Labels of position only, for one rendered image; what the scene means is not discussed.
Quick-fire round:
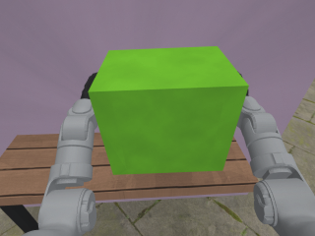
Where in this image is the robot left hand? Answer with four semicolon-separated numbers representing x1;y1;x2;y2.
80;72;97;99

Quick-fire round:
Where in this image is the robot left upper arm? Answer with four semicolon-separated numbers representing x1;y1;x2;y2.
21;188;96;236

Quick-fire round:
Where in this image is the carton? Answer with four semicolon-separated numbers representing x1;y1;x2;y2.
88;46;249;175

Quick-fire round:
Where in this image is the table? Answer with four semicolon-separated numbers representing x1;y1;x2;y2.
0;132;259;233

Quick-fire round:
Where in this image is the robot right upper arm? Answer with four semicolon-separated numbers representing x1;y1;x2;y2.
253;178;315;236

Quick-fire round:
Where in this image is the robot left forearm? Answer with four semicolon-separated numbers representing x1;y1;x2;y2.
37;98;98;228

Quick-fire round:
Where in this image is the robot right forearm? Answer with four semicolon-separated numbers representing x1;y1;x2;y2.
236;95;315;200

